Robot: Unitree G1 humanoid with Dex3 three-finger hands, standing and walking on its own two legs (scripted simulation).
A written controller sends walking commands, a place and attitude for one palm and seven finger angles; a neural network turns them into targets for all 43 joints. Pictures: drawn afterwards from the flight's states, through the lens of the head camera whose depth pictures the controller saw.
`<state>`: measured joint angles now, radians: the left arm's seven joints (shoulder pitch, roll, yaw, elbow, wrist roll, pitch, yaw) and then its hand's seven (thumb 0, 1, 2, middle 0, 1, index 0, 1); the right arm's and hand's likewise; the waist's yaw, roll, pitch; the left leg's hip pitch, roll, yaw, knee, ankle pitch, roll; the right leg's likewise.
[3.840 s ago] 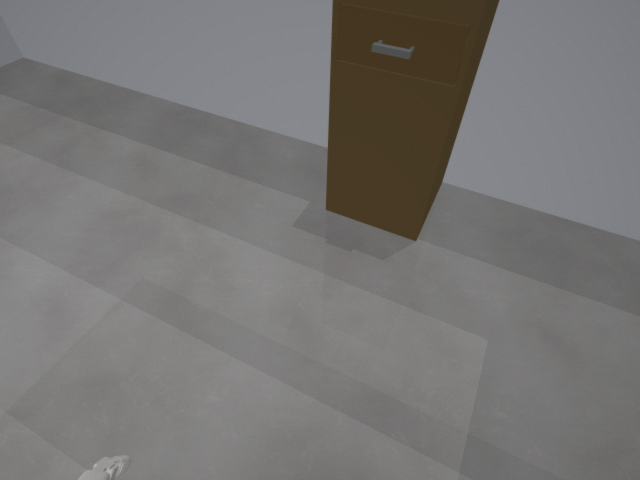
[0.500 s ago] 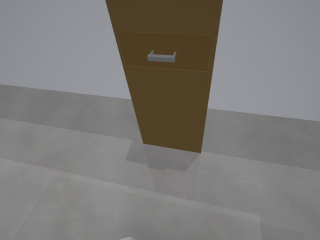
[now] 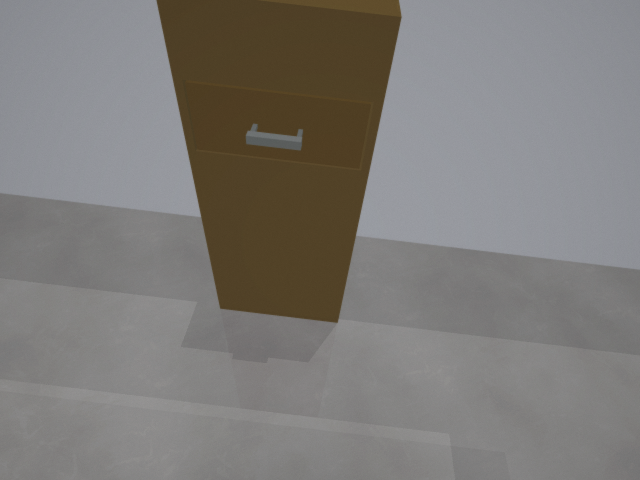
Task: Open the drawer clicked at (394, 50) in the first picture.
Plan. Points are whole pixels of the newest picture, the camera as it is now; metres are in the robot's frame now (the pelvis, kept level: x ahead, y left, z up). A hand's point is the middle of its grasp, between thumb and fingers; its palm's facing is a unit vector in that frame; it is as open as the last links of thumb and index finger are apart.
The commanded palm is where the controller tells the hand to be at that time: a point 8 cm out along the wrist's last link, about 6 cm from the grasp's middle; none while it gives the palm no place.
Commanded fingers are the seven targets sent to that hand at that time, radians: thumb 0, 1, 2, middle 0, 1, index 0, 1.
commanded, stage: take the last steps up to it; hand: left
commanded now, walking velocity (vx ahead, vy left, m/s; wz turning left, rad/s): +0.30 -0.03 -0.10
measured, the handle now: (275, 135) +0.78 +0.13 +0.01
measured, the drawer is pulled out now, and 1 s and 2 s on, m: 0.00 0.00 0.00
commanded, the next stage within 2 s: come to a stop and stand still in 0.66 s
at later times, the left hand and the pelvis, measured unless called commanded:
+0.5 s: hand (244, 436) +0.22 +0.12 -0.16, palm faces +0.03 -0.98 -0.20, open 7.2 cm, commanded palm none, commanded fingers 0.00 0.90 0.90 -0.20 -0.30 -0.20 -0.30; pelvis +0.13 -0.06 -0.01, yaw -1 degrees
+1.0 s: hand (227, 441) +0.22 +0.14 -0.18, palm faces +0.04 -0.99 -0.15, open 7.4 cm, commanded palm none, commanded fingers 0.00 0.90 0.90 -0.20 -0.30 -0.20 -0.30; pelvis +0.25 -0.02 +0.00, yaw -2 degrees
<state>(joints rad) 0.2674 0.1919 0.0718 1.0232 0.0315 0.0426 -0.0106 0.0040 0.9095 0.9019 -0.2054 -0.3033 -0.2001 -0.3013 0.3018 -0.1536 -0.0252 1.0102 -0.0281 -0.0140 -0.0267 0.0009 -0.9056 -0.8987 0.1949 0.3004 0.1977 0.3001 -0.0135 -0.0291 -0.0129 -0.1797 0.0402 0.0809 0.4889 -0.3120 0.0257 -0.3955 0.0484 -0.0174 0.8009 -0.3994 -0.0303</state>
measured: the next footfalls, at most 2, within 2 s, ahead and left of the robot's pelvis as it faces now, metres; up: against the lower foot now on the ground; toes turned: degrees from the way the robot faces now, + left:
right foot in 0.36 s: +0.20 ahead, -0.15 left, +0.00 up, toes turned -11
left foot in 0.80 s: +0.33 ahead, +0.07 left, +0.00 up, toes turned +8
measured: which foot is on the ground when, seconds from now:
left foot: down 0.00-0.38, up 0.40-0.78, down 0.80-1.00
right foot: up 0.00-0.34, down 0.36-0.82, up 0.84-1.00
